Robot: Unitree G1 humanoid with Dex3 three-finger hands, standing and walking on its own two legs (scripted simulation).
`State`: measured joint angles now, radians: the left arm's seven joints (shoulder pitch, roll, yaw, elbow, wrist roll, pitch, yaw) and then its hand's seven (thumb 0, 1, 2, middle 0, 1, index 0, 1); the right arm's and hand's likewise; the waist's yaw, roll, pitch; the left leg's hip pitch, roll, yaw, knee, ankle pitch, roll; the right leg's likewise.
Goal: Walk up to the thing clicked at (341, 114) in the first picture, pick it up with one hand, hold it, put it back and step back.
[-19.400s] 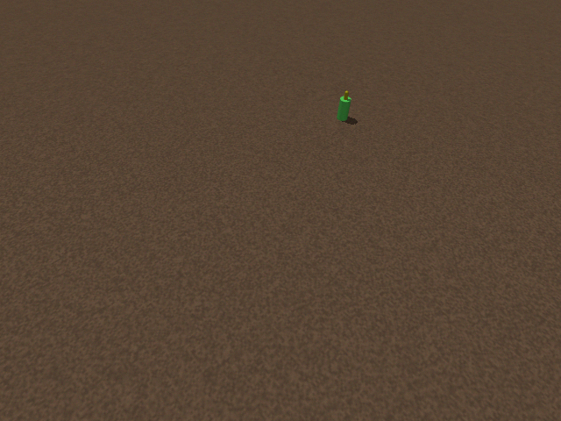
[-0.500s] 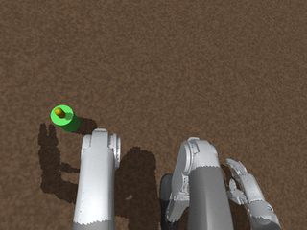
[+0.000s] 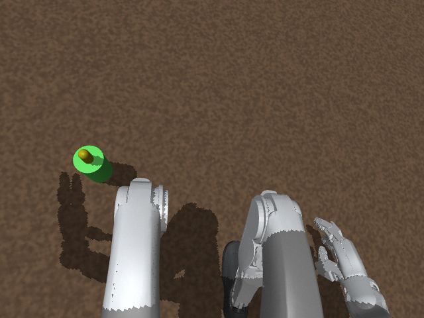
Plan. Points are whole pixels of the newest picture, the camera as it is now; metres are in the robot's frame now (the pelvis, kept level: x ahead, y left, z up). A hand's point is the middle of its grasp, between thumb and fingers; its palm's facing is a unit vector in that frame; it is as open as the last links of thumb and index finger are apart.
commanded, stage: go down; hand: left
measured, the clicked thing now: (92, 163) +0.38 +0.29 -0.27
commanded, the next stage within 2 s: none
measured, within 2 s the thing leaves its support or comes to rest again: neither
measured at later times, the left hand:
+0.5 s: hand out of the picture +0.27 +0.47 +0.03, palm faces +0.29 -0.96 -0.03, open 17.4 cm
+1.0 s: hand out of the picture +0.26 +0.47 +0.03, palm faces +0.31 -0.95 -0.03, open 17.3 cm
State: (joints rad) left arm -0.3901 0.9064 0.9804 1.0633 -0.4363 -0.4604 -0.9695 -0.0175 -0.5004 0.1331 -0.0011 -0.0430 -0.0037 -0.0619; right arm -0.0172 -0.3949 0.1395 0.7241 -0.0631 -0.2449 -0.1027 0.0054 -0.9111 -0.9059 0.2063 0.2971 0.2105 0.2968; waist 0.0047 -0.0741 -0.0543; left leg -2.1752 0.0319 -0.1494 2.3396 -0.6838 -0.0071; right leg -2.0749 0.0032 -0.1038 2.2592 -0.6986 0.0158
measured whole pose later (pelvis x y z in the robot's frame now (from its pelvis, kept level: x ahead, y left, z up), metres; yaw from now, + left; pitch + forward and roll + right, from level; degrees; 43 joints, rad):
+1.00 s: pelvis +0.00 +0.00 +0.00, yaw +0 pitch +29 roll -8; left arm -0.38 0.90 0.97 1.06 -0.44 -0.46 -0.97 -0.02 -0.49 0.14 0.00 -0.05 0.00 -0.06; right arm -0.01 -0.39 0.14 0.72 -0.06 -0.25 -0.11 0.01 -0.91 -0.91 0.21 0.30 0.21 0.30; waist 0.01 -0.07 -0.06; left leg -2.17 0.03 -0.14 2.33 -0.68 0.00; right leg -2.07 0.00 -0.10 2.24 -0.70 0.02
